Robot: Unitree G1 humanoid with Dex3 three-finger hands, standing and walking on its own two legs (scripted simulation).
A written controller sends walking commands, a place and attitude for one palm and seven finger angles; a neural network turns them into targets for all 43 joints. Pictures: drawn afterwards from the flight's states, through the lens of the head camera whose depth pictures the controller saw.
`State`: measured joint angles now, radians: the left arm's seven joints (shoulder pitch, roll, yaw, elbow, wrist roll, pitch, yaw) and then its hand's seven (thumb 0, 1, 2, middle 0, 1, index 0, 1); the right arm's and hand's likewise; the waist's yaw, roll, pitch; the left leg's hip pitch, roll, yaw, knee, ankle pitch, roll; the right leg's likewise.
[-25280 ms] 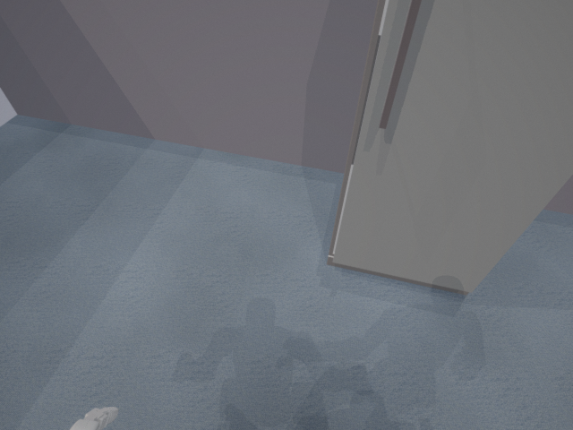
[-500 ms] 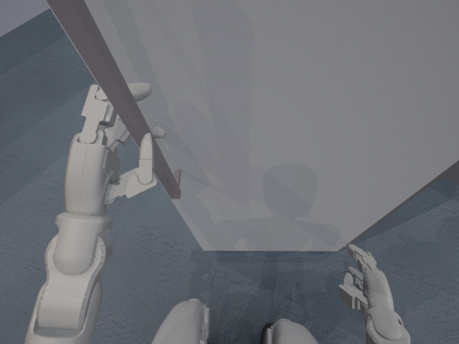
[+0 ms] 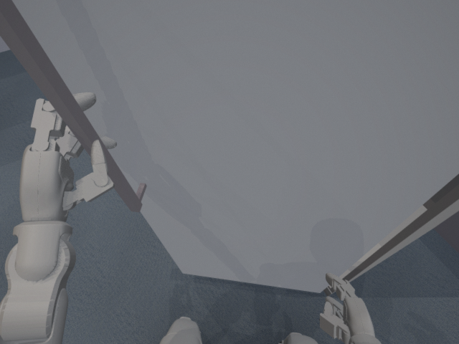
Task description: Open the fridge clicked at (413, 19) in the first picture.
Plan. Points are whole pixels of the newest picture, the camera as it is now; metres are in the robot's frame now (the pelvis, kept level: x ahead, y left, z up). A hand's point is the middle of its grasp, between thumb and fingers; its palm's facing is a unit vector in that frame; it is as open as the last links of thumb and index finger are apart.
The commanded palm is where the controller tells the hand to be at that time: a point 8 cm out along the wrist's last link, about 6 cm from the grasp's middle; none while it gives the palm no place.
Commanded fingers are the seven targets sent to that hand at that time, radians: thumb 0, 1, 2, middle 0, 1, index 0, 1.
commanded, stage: stop walking and hold the door back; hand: left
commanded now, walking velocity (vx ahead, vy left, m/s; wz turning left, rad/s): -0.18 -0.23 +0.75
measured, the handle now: (80, 105) +0.35 +0.20 +0.24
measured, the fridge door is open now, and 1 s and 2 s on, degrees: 54 55 59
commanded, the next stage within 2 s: loosen the grip on the handle in 1.30 s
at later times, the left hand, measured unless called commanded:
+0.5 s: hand (91, 194) +0.25 +0.17 +0.20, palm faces +0.34 -0.92 -0.19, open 5.5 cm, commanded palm +0.25 +0.22 +0.18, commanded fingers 0.00 0.90 0.90 -0.45 -1.40 -0.45 -1.40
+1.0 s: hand (106, 155) +0.30 +0.18 +0.20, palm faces +0.33 -0.93 -0.14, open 5.1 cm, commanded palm +0.25 +0.23 +0.18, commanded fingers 0.00 0.90 0.90 -0.45 -1.40 -0.45 -1.40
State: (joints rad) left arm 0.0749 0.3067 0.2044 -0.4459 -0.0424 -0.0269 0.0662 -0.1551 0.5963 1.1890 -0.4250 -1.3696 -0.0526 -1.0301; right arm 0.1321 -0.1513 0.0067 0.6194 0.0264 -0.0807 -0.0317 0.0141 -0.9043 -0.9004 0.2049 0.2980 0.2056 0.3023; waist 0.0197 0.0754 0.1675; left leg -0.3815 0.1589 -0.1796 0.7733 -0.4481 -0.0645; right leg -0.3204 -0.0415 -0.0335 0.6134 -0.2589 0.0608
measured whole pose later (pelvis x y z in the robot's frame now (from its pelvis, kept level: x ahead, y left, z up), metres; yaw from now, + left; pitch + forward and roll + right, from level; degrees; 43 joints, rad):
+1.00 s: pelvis -0.11 -0.05 +0.01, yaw +12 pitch -3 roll +0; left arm -0.75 0.30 0.20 0.72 -0.05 -0.16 0.06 -0.06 0.75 0.81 -0.46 -1.43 -0.43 -1.41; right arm 0.27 -0.37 -0.05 0.74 0.03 -0.06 -0.11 0.01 -0.91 -0.90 0.20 0.30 0.20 0.30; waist -0.09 0.02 0.10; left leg -0.26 0.05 0.06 0.53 -0.18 -0.01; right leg -0.24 -0.07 -0.01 0.59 -0.29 0.04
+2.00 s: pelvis -0.11 -0.07 +0.01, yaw +8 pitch +1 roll +0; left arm -0.55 0.36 0.22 0.63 -0.08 -0.33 -0.04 -0.01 -0.52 0.22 -0.38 -1.28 -0.29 -1.21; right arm 0.35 -0.26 0.00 0.75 0.03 -0.17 -0.06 0.02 -0.91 -0.90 0.20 0.30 0.20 0.30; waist -0.03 0.01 -0.02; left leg -0.39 0.05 -0.01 0.60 -0.24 -0.03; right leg -0.37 0.00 0.03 0.62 -0.27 0.01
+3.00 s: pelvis -0.08 -0.05 +0.01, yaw +9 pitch +1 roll +0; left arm -0.10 0.32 0.33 0.10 -0.17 -0.17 -0.18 -0.02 -0.55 0.20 -0.26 -1.15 -0.26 -1.15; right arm 0.27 -0.24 0.03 0.65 0.02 -0.18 -0.08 0.02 -0.91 -0.90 0.20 0.30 0.20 0.30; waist 0.04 0.02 -0.06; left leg -0.35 0.03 -0.01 0.64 -0.31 -0.02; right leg -0.31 -0.02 0.02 0.63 -0.34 0.03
